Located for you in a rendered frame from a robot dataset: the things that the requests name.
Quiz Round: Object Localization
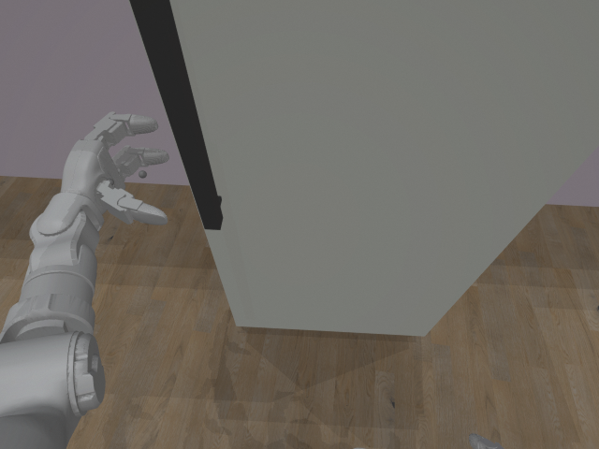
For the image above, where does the robot left forearm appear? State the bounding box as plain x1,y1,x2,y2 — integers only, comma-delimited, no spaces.
0,193,104,344

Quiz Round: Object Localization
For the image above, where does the left robot upper arm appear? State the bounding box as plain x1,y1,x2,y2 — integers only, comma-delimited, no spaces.
0,330,106,449

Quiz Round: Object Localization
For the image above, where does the robot left hand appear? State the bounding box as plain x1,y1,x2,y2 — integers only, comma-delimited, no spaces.
60,111,169,225

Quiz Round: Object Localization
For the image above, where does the handle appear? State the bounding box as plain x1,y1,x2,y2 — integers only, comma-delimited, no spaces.
129,0,223,230

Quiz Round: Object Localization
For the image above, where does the fridge door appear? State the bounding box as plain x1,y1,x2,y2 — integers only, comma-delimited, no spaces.
128,0,599,337

